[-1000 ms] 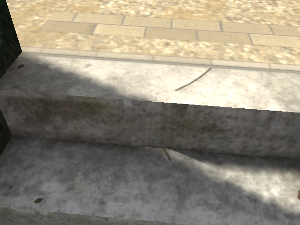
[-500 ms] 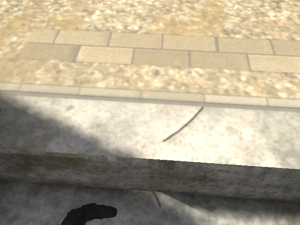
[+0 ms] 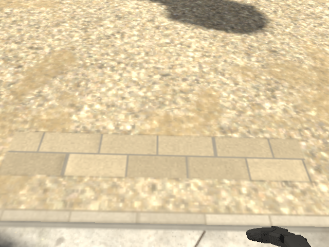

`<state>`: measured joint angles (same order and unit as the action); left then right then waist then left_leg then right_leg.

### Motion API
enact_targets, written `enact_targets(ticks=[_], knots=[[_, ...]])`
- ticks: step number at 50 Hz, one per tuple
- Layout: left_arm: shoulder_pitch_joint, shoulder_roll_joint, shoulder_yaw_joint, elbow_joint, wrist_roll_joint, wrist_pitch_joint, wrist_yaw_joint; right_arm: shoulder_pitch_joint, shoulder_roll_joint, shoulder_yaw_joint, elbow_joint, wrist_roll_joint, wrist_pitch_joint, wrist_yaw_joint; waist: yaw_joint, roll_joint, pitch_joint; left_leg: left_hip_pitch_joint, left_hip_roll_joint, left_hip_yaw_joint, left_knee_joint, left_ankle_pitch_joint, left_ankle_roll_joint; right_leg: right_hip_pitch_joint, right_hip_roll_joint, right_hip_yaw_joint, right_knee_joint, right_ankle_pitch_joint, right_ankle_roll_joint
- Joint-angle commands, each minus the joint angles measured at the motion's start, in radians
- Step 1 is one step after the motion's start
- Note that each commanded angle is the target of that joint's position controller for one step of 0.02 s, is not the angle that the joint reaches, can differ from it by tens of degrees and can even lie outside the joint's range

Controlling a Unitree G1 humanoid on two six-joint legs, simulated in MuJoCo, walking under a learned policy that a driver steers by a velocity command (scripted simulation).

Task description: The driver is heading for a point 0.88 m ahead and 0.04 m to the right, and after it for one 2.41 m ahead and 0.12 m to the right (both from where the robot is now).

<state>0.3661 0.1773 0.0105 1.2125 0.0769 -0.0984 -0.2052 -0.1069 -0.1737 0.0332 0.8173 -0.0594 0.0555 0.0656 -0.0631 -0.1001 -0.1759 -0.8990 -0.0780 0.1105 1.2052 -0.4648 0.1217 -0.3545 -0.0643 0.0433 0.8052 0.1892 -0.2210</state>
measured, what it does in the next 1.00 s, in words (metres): climbs: right foot 0.21 m higher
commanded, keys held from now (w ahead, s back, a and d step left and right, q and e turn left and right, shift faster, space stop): w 1.00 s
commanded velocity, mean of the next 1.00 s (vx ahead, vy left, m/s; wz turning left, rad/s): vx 0.50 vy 0.00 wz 0.00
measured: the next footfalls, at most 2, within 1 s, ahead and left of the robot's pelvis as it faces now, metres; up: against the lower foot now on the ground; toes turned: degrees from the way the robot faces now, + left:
right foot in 0.44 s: +0.42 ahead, -0.12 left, +0.21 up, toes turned -3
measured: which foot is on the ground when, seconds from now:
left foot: down 0.00-0.50, up 0.52-1.00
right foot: up 0.00-0.42, down 0.44-1.00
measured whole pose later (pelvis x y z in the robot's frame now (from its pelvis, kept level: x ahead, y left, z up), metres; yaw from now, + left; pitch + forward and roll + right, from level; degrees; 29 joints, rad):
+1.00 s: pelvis +0.52 -0.03 +0.32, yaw -1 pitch +6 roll +0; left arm 0.43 0.11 0.00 1.05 0.03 -0.14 -0.06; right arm -0.07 -0.15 -0.03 0.84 -0.05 -0.05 0.05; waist 0.08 0.00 -0.11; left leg -0.77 0.07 0.03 0.73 0.07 0.04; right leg -0.02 0.04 -0.04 0.30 -0.38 -0.05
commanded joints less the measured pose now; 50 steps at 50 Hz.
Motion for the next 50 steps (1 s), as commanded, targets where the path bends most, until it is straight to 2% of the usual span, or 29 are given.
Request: enact_targets(ticks=[1, 3, 4, 7, 8, 11, 13, 14, 16, 17, 18, 19, 21, 22, 23, 24, 25, 26, 27, 28, 29, 31, 32, 34, 35, 36, 40, 44, 50], knots=[[-0.028, 0.039, 0.025, -0.005, -0.055, 0.023, 0.036, 0.531, -0.167, -0.055, 0.189, 0.000, -0.021, -0.016, -0.129, 0.354, 0.037, 0.576, 0.259, -0.999, -0.808, -0.405, 0.217, -0.716, 0.183, 0.336, 1.146, -0.008, 0.008], [-0.094, 0.032, 0.016, -0.048, -0.064, 0.015, 0.096, 0.415, -0.065, -0.046, 0.269, 0.021, -0.068, -0.005, -0.013, 0.133, 0.081, 0.624, 0.236, -0.770, -0.747, -0.169, 0.046, -0.917, 0.217, 0.406, 1.226, 0.014, -0.037], [-0.082, 0.002, -0.004, -0.070, -0.063, 0.021, 0.115, 0.349, -0.019, -0.035, 0.303, 0.005, -0.080, 0.001, 0.044, 0.072, 0.070, 0.592, 0.223, -0.633, -0.724, -0.002, 0.016, -0.949, 0.193, 0.379, 1.234, 0.036, -0.051], [-0.078, -0.041, -0.026, -0.114, -0.027, 0.045, 0.118, 0.245, 0.013, -0.021, 0.269, -0.003, -0.120, 0.015, 0.152, 0.110, 0.076, 0.531, 0.168, -0.304, -0.797, 0.156, 0.038, -0.987, 0.086, 0.143, 1.206, -0.166, 0.006], [-0.116, -0.052, -0.035, -0.125, -0.041, 0.050, 0.106, 0.320, -0.009, -0.025, 0.291, -0.023, -0.120, 0.010, 0.124, 0.230, 0.095, 0.497, 0.188, -0.329, -0.868, 0.137, 0.101, -1.018, 0.096, 0.047, 1.563, -0.322, 0.010], [-0.310, -0.063, -0.073, -0.258, -0.051, 0.043, 0.137, 0.454, 0.003, -0.008, 0.333, -0.084, -0.121, 0.013, 0.106, 0.131, 0.182, 0.482, 0.232, -0.343, -0.922, -0.015, 0.071, -1.201, 0.086, 0.096, 1.620, -0.318, -0.085], [-0.453, -0.020, -0.083, -0.366, -0.052, 0.050, 0.161, 0.528, -0.030, -0.006, 0.334, -0.094, -0.129, 0.024, 0.076, 0.073, 0.116, 0.490, 0.207, -0.263, -0.967, 0.083, 0.051, -1.090, 0.011, -0.035, 1.222, -0.153, -0.052], [-0.507, -0.006, -0.082, -0.396, -0.067, 0.062, 0.166, 0.593, -0.046, -0.009, 0.345, -0.093, -0.126, 0.024, 0.040, 0.132, 0.128, 0.509, 0.213, -0.270, -1.008, 0.131, 0.078, -1.092, -0.024, -0.078, 1.139, -0.135, -0.011], [-0.647, -0.007, -0.083, -0.457, -0.036, 0.102, 0.157, 0.712, -0.048, -0.001, 0.361, -0.076, -0.128, 0.033, -0.013, 0.194, 0.169, 0.521, 0.303, -0.314, -1.173, 0.186, 0.142, -1.047, -0.052, -0.141, 1.023, -0.359, 0.036], [-0.563, -0.029, -0.075, -0.433, -0.012, 0.113, 0.148, 0.638, -0.049, 0.003, 0.309, -0.035, -0.150, 0.043, 0.041, 0.226, 0.189, 0.563, 0.315, -0.261, -1.175, 0.351, 0.142, -0.967, -0.047, -0.189, 0.947, -0.408, 0.050], [-0.629, 0.018, -0.071, -0.469, 0.003, 0.127, 0.133, 0.585, -0.082, 0.005, 0.285, -0.020, -0.150, 0.065, 0.071, 0.232, 0.151, 0.448, 0.318, -0.222, -1.233, 0.633, 0.170, -0.729, -0.005, -0.220, 0.786, -0.513, 0.035], [-0.697, 0.029, -0.064, -0.523, -0.005, 0.139, 0.115, 0.629, -0.129, 0.000, 0.295, -0.013, -0.170, 0.083, 0.079, 0.269, 0.118, 0.458, 0.352, -0.223, -1.189, 1.152, 0.219, -0.612, 0.053, -0.262, 0.757, -0.555, 0.044], [-0.606, 0.008, -0.063, -0.505, -0.019, 0.133, 0.095, 0.657, -0.206, -0.032, 0.308, 0.027, -0.193, 0.078, 0.126, 0.289, 0.022, 0.863, 0.384, -0.159, -1.010, 1.701, 0.197, -0.645, 0.128, -0.260, 0.532, -0.730, 0.062], [-0.486, 0.006, -0.062, -0.467, -0.008, 0.123, 0.096, 0.667, -0.229, -0.048, 0.329, 0.026, -0.194, 0.074, 0.154, 0.325, -0.052, 0.990, 0.374, -0.109, -0.884, 1.909, 0.156, -0.599, 0.130, -0.215, 0.501, -0.684, 0.036], [-0.371, 0.043, -0.054, -0.420, -0.027, 0.119, 0.107, 0.753, -0.190, -0.050, 0.335, -0.018, -0.199, 0.077, 0.126, 0.226, -0.199, 0.844, 0.328, -0.114, -0.761, 1.955, 0.113, -0.317, 0.118, -0.090, 0.503, -0.567, -0.014], [-0.265, 0.087, -0.036, -0.380, -0.040, 0.129, 0.121, 0.762, -0.168, -0.050, 0.344, -0.029, -0.195, 0.083, 0.174, 0.152, -0.208, 0.641, 0.280, -0.160, -0.618, 1.856, 0.105, -0.122, 0.088, 0.083, 0.370, -0.717, -0.043], [-0.111, 0.155, -0.011, -0.322, -0.018, 0.132, 0.132, 0.685, -0.115, -0.043, 0.318, -0.037, -0.182, 0.095, 0.242, 0.038, -0.211, 0.441, 0.203, -0.211, -0.438, 1.599, 0.120, 0.039, 0.060, 0.253, 0.183, -0.891, -0.057], [0.032, 0.198, -0.002, -0.284, 0.027, 0.126, 0.141, 0.564, -0.068, -0.053, 0.313, -0.030, -0.157, 0.103, 0.308, -0.170, -0.133, 0.184, 0.030, -0.248, 0.112, 0.637, 0.041, 0.040, -0.094, 0.644, -0.160, -1.000, -0.160], [0.106, 0.179, -0.004, -0.260, 0.027, 0.091, 0.156, 0.566, -0.080, -0.063, 0.306, -0.009, -0.145, 0.093, 0.300, -0.167, -0.134, 0.067, -0.014, -0.469, 0.597, 0.603, 0.044, 0.007, -0.133, 0.877, -0.328, -1.158, -0.125], [0.018, 0.175, -0.001, -0.224, -0.015, 0.054, 0.155, 0.507, -0.082, -0.073, 0.258, 0.023, -0.155, 0.061, 0.206, -0.126, 0.030, -0.071, -0.025, -0.494, 0.744, 0.611, 0.051, -0.047, -0.132, 0.788, -0.339, -1.101, -0.040], [-0.058, 0.125, -0.001, -0.183, -0.034, 0.031, 0.147, 0.457, -0.065, -0.060, 0.221, 0.035, -0.165, 0.032, 0.156, 0.027, 0.056, -0.142, -0.045, -0.494, 0.800, 0.584, 0.063, -0.035, -0.132, 0.691, -0.315, -0.882, -0.012], [-0.180, 0.016, -0.022, -0.147, -0.029, 0.016, 0.150, 0.380, -0.020, -0.029, 0.151, 0.024, -0.157, -0.011, 0.051, 0.174, 0.050, -0.199, -0.015, -0.481, 0.783, 0.526, 0.081, -0.032, -0.142, 0.476, -0.267, -0.435, 0.063], [-0.217, -0.010, -0.030, -0.151, -0.006, 0.003, 0.142, 0.387, -0.050, -0.038, 0.147, 0.019, -0.149, -0.022, -0.004, 0.189, 0.059, -0.194, 0.020, -0.446, 0.693, 0.550, 0.064, -0.075, -0.137, 0.366, -0.273, -0.265, 0.085], [-0.295, -0.014, -0.020, -0.198, -0.017, -0.025, 0.137, 0.372, -0.058, -0.045, 0.149, 0.016, -0.143, -0.015, -0.059, 0.136, 0.074, -0.153, 0.070, -0.350, 0.581, 0.477, 0.045, -0.130, -0.062, 0.133, -0.337, -0.275, 0.118], [-0.280, -0.026, -0.020, -0.198, -0.013, -0.032, 0.139, 0.317, -0.059, -0.044, 0.133, 0.016, -0.141, -0.009, -0.045, 0.142, 0.096, -0.119, 0.087, -0.303, 0.473, 0.523, 0.065, -0.181, 0.009, 0.015, -0.386, -0.346, 0.143], [-0.294, -0.009, -0.022, -0.238, -0.018, -0.041, 0.148, 0.335, -0.072, -0.058, 0.126, -0.002, -0.151, -0.002, -0.062, 0.032, 0.080, -0.039, 0.109, -0.238, 0.455, 0.504, 0.034, -0.219, 0.000, 0.018, -0.437, -0.311, 0.121], [0.000, 0.063, 0.005, -0.208, 0.012, -0.049, 0.177, 0.116, -0.064, -0.057, 0.033, 0.001, -0.175, -0.014, 0.081, 0.046, 0.053, -0.171, 0.172, -0.172, 0.137, 0.555, -0.067, 0.120, -0.070, 0.053, -0.470, 0.023, 0.069], [0.106, 0.036, 0.005, -0.197, -0.023, -0.047, 0.150, 0.028, -0.025, -0.058, -0.001, -0.016, -0.135, -0.006, 0.122, 0.023, 0.137, -0.071, 0.192, -0.103, -0.214, 0.637, -0.091, 0.186, -0.122, 0.043, -0.555, -0.010, -0.010], [0.120, 0.075, 0.030, -0.164, -0.059, -0.050, 0.149, -0.128, -0.073, -0.099, -0.085, 0.023, -0.110, -0.023, 0.118, 0.023, 0.191, 0.106, 0.126, -0.061, -0.620, 0.447, -0.075, 0.442, -0.184, 0.062, -0.531, 0.178, 0.023]])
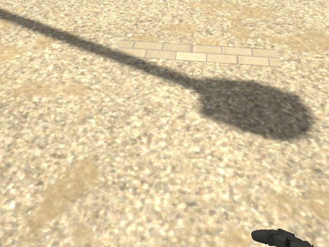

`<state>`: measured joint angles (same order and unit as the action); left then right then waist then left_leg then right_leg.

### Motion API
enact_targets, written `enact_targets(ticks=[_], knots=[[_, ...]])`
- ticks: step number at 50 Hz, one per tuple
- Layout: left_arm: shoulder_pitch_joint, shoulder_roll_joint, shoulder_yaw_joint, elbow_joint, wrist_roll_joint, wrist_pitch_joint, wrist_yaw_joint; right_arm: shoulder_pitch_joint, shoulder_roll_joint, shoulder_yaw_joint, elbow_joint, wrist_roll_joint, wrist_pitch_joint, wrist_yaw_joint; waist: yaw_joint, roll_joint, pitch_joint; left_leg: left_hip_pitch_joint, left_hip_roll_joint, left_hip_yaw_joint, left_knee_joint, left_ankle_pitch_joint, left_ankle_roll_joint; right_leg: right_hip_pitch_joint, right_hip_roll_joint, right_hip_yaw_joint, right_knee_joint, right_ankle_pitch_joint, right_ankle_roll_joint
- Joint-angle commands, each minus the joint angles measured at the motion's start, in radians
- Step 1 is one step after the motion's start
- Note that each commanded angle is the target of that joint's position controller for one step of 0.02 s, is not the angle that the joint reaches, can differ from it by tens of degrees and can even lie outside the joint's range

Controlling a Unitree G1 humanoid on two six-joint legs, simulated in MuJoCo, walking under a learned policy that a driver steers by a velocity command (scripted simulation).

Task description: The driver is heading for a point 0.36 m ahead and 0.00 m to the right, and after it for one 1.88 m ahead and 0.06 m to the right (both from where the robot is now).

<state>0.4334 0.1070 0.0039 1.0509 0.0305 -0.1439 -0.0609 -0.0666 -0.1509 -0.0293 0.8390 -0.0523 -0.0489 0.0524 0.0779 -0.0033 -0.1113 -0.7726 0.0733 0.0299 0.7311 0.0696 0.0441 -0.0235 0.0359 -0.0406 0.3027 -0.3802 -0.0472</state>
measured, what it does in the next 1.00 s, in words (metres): walks ahead: left foot, then right foot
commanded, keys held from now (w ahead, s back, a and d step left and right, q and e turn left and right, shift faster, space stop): w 1.00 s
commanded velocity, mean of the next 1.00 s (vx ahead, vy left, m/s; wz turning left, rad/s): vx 0.50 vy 0.00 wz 0.00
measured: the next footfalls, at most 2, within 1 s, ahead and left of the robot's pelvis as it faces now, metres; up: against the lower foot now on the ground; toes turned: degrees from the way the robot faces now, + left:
left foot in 0.08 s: +0.22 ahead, +0.14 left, +0.00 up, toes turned +4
right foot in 0.66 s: +0.53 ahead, -0.10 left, +0.00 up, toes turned -3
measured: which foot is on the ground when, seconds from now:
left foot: up 0.00-0.06, down 0.08-0.68, up 0.70-1.00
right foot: down 0.00-0.12, up 0.14-0.64, down 0.66-1.00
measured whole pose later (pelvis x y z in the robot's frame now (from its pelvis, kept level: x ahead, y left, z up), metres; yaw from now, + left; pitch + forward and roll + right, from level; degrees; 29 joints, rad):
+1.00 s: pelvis +0.52 -0.01 +0.01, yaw +0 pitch +3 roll -1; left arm 0.34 0.21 0.07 0.96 0.00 -0.09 0.01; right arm 0.06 -0.24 -0.08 0.84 0.01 -0.07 -0.02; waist 0.06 0.04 -0.02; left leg -0.71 0.13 -0.04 0.79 -0.01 0.01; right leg -0.12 0.05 -0.06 0.26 -0.19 -0.06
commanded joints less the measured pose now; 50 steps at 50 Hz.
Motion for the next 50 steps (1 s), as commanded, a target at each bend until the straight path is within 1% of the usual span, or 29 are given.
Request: enact_targets(ticks=[1, 3, 4, 5, 6, 7, 8, 9, 11, 13, 14, 15, 16, 17, 20, 23, 26, 28, 30, 32, 33, 34, 35, 36, 38, 39, 41, 44, 50], knots=[[0.052, 0.167, 0.046, 0.002, -0.010, -0.002, 0.009, -0.167, -0.095, -0.041, -0.120, 0.020, -0.007, -0.015, -0.036, -0.092, 0.119, 0.032, -0.043, 0.039, -0.184, -0.133, 0.013, 0.146, -0.297, 0.141, -0.002, 0.869, -0.143], [0.037, 0.185, 0.059, 0.009, -0.012, 0.005, 0.013, -0.106, -0.114, -0.059, -0.103, 0.034, -0.025, -0.031, -0.084, -0.067, 0.053, 0.232, -0.072, 0.057, -0.295, -0.053, 0.061, 0.193, -0.274, 0.101, 0.093, 1.057, -0.099], [0.063, 0.153, 0.052, 0.001, 0.002, 0.006, 0.021, -0.026, -0.144, -0.073, -0.084, 0.036, -0.038, -0.043, -0.089, -0.059, -0.055, 0.496, -0.071, 0.053, -0.204, 0.013, 0.110, 0.108, -0.213, 0.076, 0.187, 1.065, -0.058], [0.200, 0.073, 0.033, -0.015, 0.005, 0.001, 0.046, 0.056, -0.168, -0.071, -0.061, 0.028, -0.046, -0.043, -0.045, 0.062, -0.272, 0.922, 0.041, -0.042, -0.074, 0.247, 0.236, -0.118, -0.131, 0.051, 0.350, 0.779, -0.006], [0.214, 0.056, 0.015, -0.048, 0.011, -0.006, 0.039, 0.267, -0.176, -0.071, -0.014, 0.026, -0.044, -0.047, -0.133, 0.235, -0.376, 1.233, 0.213, -0.400, -0.235, 0.116, 0.379, -0.433, 0.004, 0.055, 0.562, 0.293, 0.061], [0.063, 0.104, 0.034, -0.071, 0.012, 0.015, 0.019, 0.503, -0.160, -0.075, 0.089, 0.000, -0.040, -0.061, -0.241, 0.222, -0.293, 1.273, 0.275, -0.571, -0.402, -0.011, 0.347, -0.622, 0.057, 0.102, 0.811, -0.159, 0.057], [-0.072, 0.133, 0.058, -0.099, 0.002, 0.026, 0.010, 0.506, -0.214, -0.100, 0.121, -0.002, -0.055, -0.074, -0.248, 0.128, -0.089, 1.093, 0.240, -0.496, -0.442, -0.179, 0.244, -0.733, -0.011, 0.165, 0.971, -0.090, 0.011], [-0.117, 0.156, 0.070, -0.104, 0.007, 0.025, 0.013, 0.450, -0.212, -0.106, 0.123, 0.002, -0.058, -0.081, -0.212, 0.074, 0.016, 0.932, 0.217, -0.404, -0.472, -0.236, 0.215, -0.758, -0.061, 0.166, 1.019, -0.011, -0.028], [-0.122, 0.065, 0.050, -0.095, 0.042, 0.017, 0.022, 0.320, -0.074, -0.067, 0.105, 0.015, -0.052, -0.072, -0.117, 0.022, 0.031, 0.702, 0.192, -0.288, -0.522, -0.123, 0.212, -0.673, -0.122, 0.171, 1.009, 0.136, -0.072], [-0.130, 0.020, 0.042, -0.097, 0.039, 0.032, 0.015, 0.290, -0.017, -0.048, 0.090, 0.012, -0.054, -0.064, -0.075, 0.023, 0.019, 0.643, 0.168, -0.237, -0.555, -0.076, 0.226, -0.686, -0.134, 0.144, 1.025, 0.148, -0.062], [-0.150, 0.157, 0.087, -0.154, -0.092, 0.027, 0.065, 0.265, -0.077, -0.042, 0.075, 0.058, -0.064, -0.047, -0.042, 0.003, 0.037, 0.662, 0.174, -0.228, -0.558, -0.094, 0.207, -0.716, -0.160, 0.123, 1.036, 0.151, -0.031], [-0.180, 0.147, 0.080, -0.171, -0.095, 0.033, 0.085, 0.250, -0.102, -0.044, 0.079, 0.068, -0.068, -0.043, -0.032, 0.030, 0.056, 0.624, 0.174, -0.227, -0.580, -0.133, 0.201, -0.761, -0.188, 0.127, 1.002, 0.163, -0.012], [-0.199, 0.137, 0.077, -0.186, -0.081, 0.037, 0.094, 0.257, -0.113, -0.043, 0.081, 0.064, -0.069, -0.045, -0.027, 0.034, 0.088, 0.590, 0.180, -0.220, -0.593, -0.162, 0.197, -0.798, -0.210, 0.126, 0.945, 0.174, 0.008], [-0.237, 0.136, 0.076, -0.201, -0.062, 0.038, 0.096, 0.284, -0.121, -0.042, 0.087, 0.055, -0.067, -0.047, -0.038, 0.026, 0.109, 0.557, 0.173, -0.207, -0.600, -0.154, 0.198, -0.815, -0.217, 0.113, 0.899, 0.221, 0.027], [-0.339, 0.122, 0.068, -0.237, -0.038, 0.039, 0.084, 0.353, -0.154, -0.043, 0.096, 0.046, -0.062, -0.062, -0.068, 0.045, 0.116, 0.506, 0.120, -0.118, -0.596, -0.057, 0.175, -0.763, -0.206, 0.074, 0.671, 0.414, 0.031], [-0.444, 0.124, 0.063, -0.265, -0.049, 0.044, 0.071, 0.432, -0.173, -0.046, 0.107, 0.061, -0.063, -0.065, -0.110, 0.043, 0.117, 0.562, 0.101, -0.082, -0.600, -0.029, 0.151, -0.677, -0.158, 0.036, 0.453, 0.494, 0.028], [-0.542, 0.133, 0.056, -0.296, -0.056, 0.048, 0.059, 0.490, -0.185, -0.052, 0.125, 0.072, -0.044, -0.072, -0.149, 0.054, 0.152, 0.712, 0.135, -0.089, -0.559, -0.027, 0.145, -0.711, -0.139, 0.037, 0.330, 0.464, 0.024], [-0.575, 0.149, 0.058, -0.313, -0.064, 0.046, 0.042, 0.512, -0.181, -0.058, 0.139, 0.070, -0.030, -0.083, -0.143, 0.070, 0.181, 0.797, 0.179, -0.111, -0.534, -0.017, 0.142, -0.719, -0.132, 0.048, 0.278, 0.395, 0.003], [-0.547, 0.172, 0.062, -0.305, -0.055, 0.034, 0.036, 0.494, -0.191, -0.063, 0.138, 0.071, -0.020, -0.082, -0.117, 0.085, 0.165, 0.846, 0.179, -0.100, -0.467, 0.118, 0.128, -0.634, -0.102, 0.021, 0.227, 0.294, -0.022], [-0.345, 0.245, 0.099, -0.244, -0.048, 0.030, 0.036, 0.446, -0.204, -0.068, 0.125, 0.072, -0.013, -0.086, -0.006, 0.091, 0.049, 0.825, 0.129, -0.051, -0.234, 0.429, 0.091, -0.335, -0.034, -0.025, 0.183, 0.306, -0.066], [-0.145, 0.309, 0.122, -0.194, -0.035, 0.031, 0.043, 0.417, -0.187, -0.060, 0.098, 0.063, -0.013, -0.085, 0.069, 0.043, -0.088, 0.629, 0.080, -0.013, 0.029, 0.322, 0.057, -0.001, -0.128, 0.084, 0.248, 0.400, -0.119], [-0.012, 0.407, 0.144, -0.172, -0.022, 0.036, 0.047, 0.515, -0.085, -0.029, 0.075, 0.055, -0.033, -0.074, 0.052, -0.198, -0.246, 0.200, -0.089, 0.028, 0.444, -0.177, -0.028, 0.425, -0.395, 0.513, 0.192, 0.309, -0.273], [0.004, 0.336, 0.119, -0.176, -0.029, 0.047, 0.050, 0.506, -0.111, -0.032, 0.087, 0.065, -0.065, -0.062, 0.057, -0.251, -0.340, 0.066, -0.123, -0.128, 0.611, -0.607, -0.023, 0.472, -0.441, 0.767, 0.051, 0.263, -0.304], [-0.091, 0.290, 0.105, -0.193, -0.031, 0.050, 0.055, 0.419, -0.172, -0.055, 0.061, 0.097, -0.076, -0.061, 0.040, -0.198, -0.199, -0.031, -0.062, -0.140, 0.685, -0.553, -0.017, 0.360, -0.407, 0.626, 0.037, 0.232, -0.249], [-0.246, 0.227, 0.084, -0.216, -0.030, 0.049, 0.056, 0.302, -0.177, -0.059, 0.024, 0.081, -0.073, -0.072, -0.023, -0.044, -0.010, 0.011, 0.031, -0.083, 0.606, -0.404, -0.008, 0.015, -0.335, 0.390, -0.019, 0.312, -0.196], [-0.275, 0.199, 0.078, -0.216, -0.016, 0.044, 0.048, 0.308, -0.168, -0.066, 0.023, 0.068, -0.057, -0.076, -0.069, -0.050, 0.027, 0.082, 0.061, -0.091, 0.547, -0.377, -0.005, -0.108, -0.297, 0.323, -0.052, 0.333, -0.182], [-0.264, 0.191, 0.077, -0.196, -0.017, 0.038, 0.042, 0.347, -0.126, -0.063, 0.023, 0.067, -0.031, -0.078, -0.102, -0.080, 0.051, 0.142, 0.077, -0.088, 0.483, -0.348, -0.003, -0.205, -0.267, 0.260, -0.108, 0.314, -0.184], [-0.219, 0.238, 0.087, -0.176, -0.021, 0.035, 0.060, 0.263, -0.135, -0.064, -0.011, 0.057, -0.024, -0.082, -0.103, -0.056, 0.090, 0.087, 0.085, -0.083, 0.328, -0.221, -0.027, -0.220, -0.259, 0.197, -0.147, 0.413, -0.193], [-0.129, 0.275, 0.096, -0.151, -0.043, 0.041, 0.076, 0.065, -0.120, -0.046, -0.057, 0.064, -0.028, -0.062, -0.042, -0.053, 0.117, 0.121, 0.041, -0.049, -0.035, -0.008, -0.041, -0.137, -0.233, 0.112, -0.152, 0.396, -0.153]])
